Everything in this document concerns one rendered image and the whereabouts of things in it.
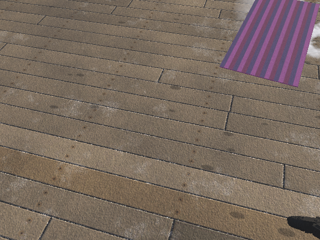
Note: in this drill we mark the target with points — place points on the robot right hand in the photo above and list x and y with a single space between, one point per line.
308 224

